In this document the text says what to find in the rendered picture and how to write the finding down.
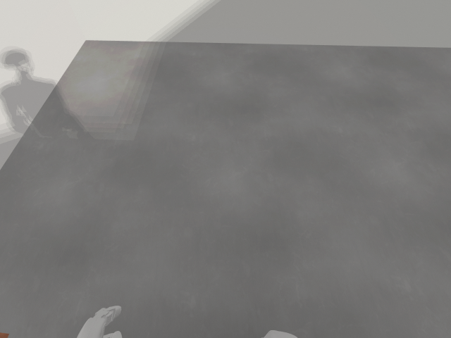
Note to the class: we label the robot left hand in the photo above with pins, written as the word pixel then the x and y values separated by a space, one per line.
pixel 94 327

